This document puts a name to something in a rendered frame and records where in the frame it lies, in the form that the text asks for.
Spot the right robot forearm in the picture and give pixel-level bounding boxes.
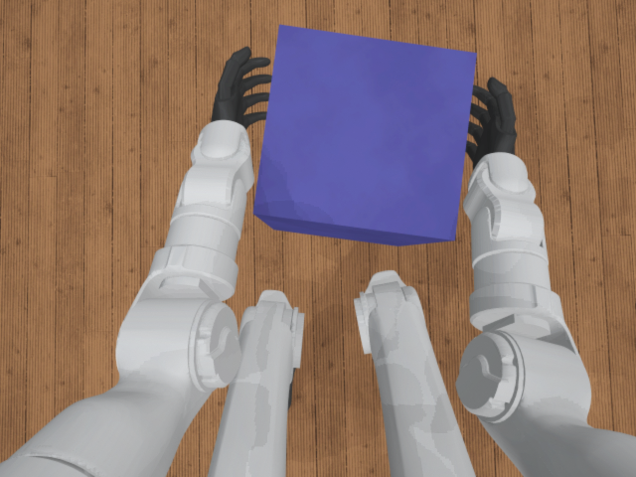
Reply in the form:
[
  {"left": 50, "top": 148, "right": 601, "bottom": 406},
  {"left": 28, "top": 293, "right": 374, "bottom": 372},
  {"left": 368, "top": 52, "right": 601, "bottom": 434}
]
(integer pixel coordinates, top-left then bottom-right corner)
[{"left": 463, "top": 152, "right": 591, "bottom": 403}]

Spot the left robot forearm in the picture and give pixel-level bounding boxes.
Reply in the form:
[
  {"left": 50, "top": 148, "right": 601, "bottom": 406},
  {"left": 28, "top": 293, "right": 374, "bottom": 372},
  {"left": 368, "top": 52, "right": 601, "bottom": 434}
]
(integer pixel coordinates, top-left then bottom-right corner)
[{"left": 115, "top": 120, "right": 254, "bottom": 369}]

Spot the robot right upper arm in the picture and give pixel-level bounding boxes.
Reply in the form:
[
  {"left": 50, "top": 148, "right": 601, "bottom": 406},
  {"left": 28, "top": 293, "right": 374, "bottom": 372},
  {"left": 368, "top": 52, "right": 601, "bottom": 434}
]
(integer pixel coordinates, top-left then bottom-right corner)
[{"left": 455, "top": 330, "right": 636, "bottom": 477}]

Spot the robot left shin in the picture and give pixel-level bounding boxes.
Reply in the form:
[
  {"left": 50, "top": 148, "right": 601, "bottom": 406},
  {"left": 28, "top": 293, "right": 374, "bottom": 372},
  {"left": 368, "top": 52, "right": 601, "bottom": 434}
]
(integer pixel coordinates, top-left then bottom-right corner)
[{"left": 238, "top": 290, "right": 293, "bottom": 383}]

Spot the carton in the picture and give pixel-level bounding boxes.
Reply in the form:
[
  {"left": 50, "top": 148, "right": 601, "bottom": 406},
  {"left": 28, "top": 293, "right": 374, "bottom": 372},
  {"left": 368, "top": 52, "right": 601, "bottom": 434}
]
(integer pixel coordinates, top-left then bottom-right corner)
[{"left": 253, "top": 25, "right": 477, "bottom": 246}]

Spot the right robot hand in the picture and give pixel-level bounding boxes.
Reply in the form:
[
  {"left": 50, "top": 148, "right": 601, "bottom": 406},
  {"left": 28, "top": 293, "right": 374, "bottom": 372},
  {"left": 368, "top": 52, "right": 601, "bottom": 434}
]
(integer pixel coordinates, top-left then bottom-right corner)
[{"left": 465, "top": 77, "right": 517, "bottom": 170}]

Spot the left robot hand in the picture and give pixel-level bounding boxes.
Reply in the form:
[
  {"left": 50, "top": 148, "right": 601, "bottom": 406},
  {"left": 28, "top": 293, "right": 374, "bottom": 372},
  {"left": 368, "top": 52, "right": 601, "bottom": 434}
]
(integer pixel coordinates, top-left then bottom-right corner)
[{"left": 211, "top": 47, "right": 272, "bottom": 130}]

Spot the left robot thigh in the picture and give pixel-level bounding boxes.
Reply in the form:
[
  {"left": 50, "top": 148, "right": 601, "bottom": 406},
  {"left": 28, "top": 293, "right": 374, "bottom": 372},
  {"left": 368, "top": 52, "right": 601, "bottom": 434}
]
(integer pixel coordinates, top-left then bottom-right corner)
[{"left": 208, "top": 300, "right": 305, "bottom": 477}]

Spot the robot left upper arm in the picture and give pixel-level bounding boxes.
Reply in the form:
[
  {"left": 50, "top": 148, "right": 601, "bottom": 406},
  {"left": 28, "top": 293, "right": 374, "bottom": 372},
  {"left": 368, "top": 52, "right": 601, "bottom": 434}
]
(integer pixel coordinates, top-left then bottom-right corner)
[{"left": 0, "top": 298, "right": 241, "bottom": 477}]

